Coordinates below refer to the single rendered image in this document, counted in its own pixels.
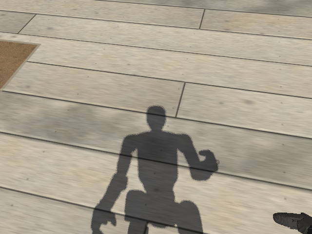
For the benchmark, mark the right robot hand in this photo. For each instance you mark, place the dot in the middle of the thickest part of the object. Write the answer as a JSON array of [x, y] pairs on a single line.
[[301, 222]]

